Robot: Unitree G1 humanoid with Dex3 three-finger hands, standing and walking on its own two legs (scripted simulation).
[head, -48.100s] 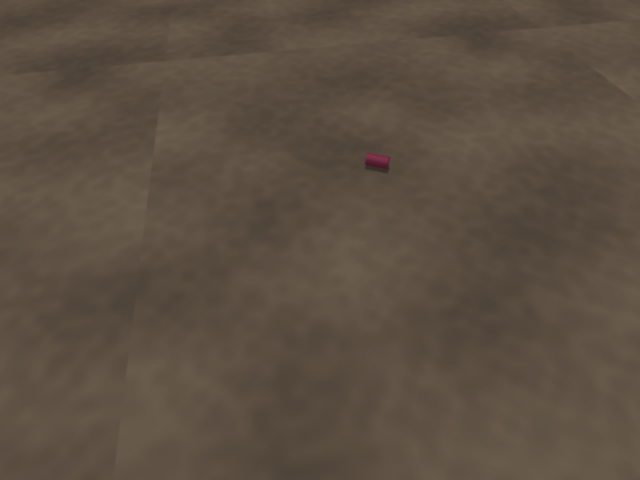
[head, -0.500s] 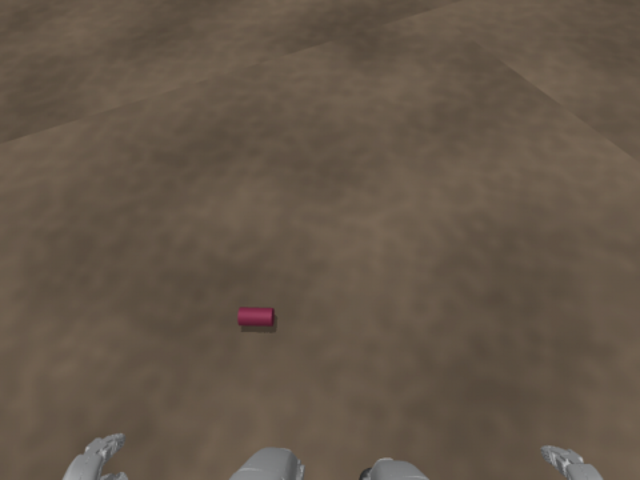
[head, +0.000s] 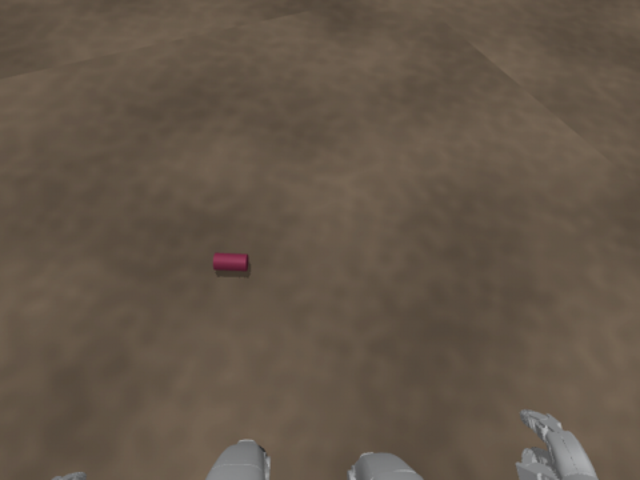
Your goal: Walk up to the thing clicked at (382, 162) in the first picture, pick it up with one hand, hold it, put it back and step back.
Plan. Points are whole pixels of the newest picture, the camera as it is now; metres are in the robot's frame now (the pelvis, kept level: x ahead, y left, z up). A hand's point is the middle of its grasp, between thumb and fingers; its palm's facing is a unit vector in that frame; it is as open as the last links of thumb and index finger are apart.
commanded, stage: step back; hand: left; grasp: from above
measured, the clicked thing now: (231, 262) +0.77 +0.28 -0.73
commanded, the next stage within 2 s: stand in 1.94 s
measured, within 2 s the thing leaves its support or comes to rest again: neither
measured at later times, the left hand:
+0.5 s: hand out of the picture -0.05 +0.23 -0.14, palm faces +0.09 -0.91 -0.40, open 7.4 cm
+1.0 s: hand out of the picture -0.29 +0.19 -0.13, palm faces +0.08 -0.89 -0.44, open 7.4 cm
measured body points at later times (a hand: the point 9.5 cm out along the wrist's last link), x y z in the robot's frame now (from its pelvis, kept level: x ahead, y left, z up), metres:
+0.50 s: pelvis -0.18 -0.05 -0.01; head -0.11 -0.03 +0.43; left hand -0.05 +0.28 -0.12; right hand -0.09 -0.35 -0.13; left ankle -0.19 +0.07 -0.73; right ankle -0.06 -0.14 -0.72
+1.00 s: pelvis -0.30 -0.09 +0.00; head -0.28 -0.11 +0.45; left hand -0.30 +0.24 -0.10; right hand -0.18 -0.39 -0.13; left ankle -0.30 +0.07 -0.68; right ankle -0.31 -0.21 -0.73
